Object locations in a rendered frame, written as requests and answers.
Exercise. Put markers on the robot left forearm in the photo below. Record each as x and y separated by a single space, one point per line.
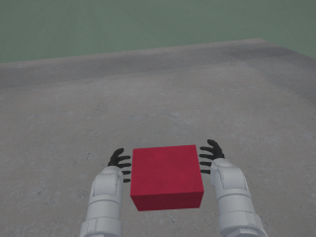
104 205

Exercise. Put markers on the right robot hand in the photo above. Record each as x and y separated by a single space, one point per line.
216 151

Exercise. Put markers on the robot right forearm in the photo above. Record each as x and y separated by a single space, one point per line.
237 214

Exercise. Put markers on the left robot hand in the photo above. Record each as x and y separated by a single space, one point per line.
114 161

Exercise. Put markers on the carton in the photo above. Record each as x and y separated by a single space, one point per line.
167 177

